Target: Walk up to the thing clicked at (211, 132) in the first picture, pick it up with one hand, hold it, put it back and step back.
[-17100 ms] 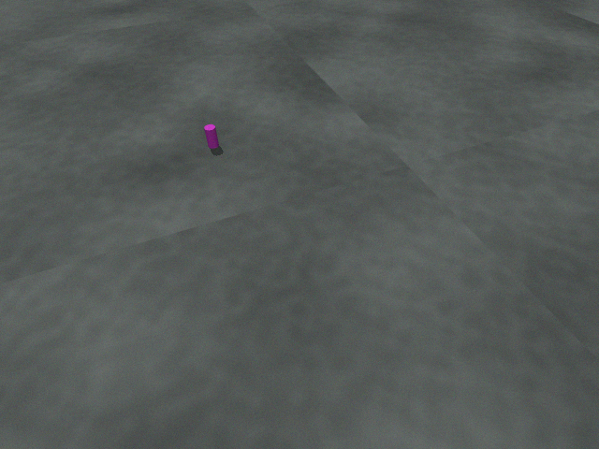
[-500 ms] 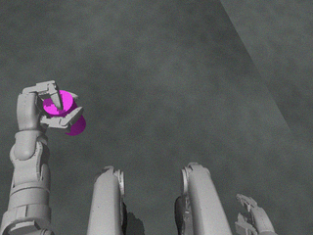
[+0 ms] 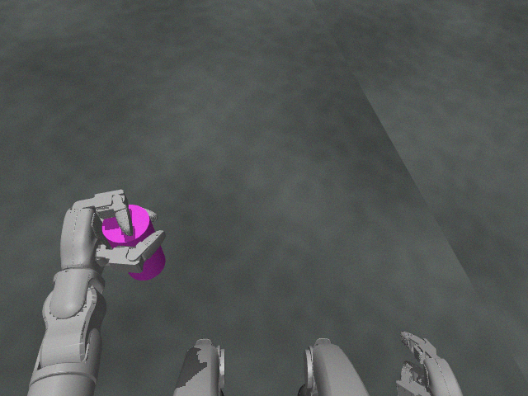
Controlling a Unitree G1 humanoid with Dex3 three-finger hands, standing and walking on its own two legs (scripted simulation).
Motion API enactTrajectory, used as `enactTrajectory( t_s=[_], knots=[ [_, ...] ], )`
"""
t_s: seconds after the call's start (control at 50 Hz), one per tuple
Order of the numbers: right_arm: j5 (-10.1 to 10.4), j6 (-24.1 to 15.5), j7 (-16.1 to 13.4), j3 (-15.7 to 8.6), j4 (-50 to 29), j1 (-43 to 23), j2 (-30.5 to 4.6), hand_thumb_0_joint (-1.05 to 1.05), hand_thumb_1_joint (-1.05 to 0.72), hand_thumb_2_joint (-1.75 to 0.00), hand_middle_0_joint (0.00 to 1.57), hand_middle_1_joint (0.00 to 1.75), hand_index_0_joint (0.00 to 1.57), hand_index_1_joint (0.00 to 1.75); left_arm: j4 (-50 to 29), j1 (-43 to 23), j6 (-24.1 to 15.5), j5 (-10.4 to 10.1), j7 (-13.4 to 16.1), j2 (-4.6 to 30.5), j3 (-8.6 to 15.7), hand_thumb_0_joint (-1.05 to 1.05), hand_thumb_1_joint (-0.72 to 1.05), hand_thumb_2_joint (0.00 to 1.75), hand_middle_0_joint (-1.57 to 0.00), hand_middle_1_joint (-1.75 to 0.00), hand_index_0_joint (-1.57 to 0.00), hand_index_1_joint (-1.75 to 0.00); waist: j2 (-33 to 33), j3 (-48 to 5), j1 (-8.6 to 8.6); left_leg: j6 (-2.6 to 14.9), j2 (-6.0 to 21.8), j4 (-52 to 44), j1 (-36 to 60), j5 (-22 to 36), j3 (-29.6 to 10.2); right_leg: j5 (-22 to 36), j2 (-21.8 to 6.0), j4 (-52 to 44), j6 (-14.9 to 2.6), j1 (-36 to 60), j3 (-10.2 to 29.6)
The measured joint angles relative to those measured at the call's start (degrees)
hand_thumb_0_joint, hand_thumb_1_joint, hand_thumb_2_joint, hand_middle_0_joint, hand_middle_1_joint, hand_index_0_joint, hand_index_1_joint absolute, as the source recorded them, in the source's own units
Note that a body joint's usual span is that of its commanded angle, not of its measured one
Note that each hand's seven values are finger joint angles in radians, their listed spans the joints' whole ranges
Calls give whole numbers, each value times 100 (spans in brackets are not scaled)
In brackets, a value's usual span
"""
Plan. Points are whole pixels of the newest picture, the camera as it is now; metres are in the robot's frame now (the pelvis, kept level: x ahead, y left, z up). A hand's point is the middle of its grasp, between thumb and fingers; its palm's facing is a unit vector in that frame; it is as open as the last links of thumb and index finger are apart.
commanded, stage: lift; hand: left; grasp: from the side
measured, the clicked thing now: (137, 244) +0.36 +0.20 -0.01
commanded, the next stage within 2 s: hold in 0.80 s
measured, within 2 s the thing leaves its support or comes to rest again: neither
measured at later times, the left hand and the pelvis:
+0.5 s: hand (126, 206) +0.36 +0.17 +0.11, palm faces +0.07 -1.00 -0.02, open 5.3 cm; pelvis +0.02 +0.00 +0.07, yaw +0 degrees
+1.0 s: hand (125, 193) +0.36 +0.17 +0.14, palm faces +0.05 -1.00 +0.00, open 5.4 cm; pelvis +0.03 -0.01 +0.10, yaw +1 degrees
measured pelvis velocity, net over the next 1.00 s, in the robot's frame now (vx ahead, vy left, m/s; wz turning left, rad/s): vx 0.03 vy -0.01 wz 0.01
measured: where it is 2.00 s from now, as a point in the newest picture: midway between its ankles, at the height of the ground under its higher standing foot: outside the picture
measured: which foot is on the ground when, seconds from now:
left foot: down 0.00-1.00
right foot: down 0.00-1.00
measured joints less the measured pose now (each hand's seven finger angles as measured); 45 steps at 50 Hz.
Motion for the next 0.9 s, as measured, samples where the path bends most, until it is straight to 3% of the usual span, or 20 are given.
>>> enactTrajectory(
  t_s=[0.36,0.56,0.9],
  knots=[
    [-80,-19,17,45,125,296,86,1,-91,-89,21,30,21,30,125,299,-239,30,41,-217,-243,2,-16,106,-80,-106,-139,-144,-9,310,53,24,-10,-1471,1685,428,172,449,-7,-1442,23,1626,74],
    [-114,5,11,37,162,324,101,1,-91,-89,21,30,21,30,244,347,-305,25,70,-321,-271,2,-16,105,-80,-106,-139,-146,-26,421,61,8,-3,-2041,2378,584,219,602,5,-1987,10,2292,87],
    [-151,77,21,-5,265,298,54,1,-91,-89,20,30,20,30,507,370,-435,-9,-154,-363,-228,2,-15,104,-80,-106,-137,-146,-35,555,83,-36,1,-2670,3129,773,237,761,18,-2562,-27,3015,70]
  ],
)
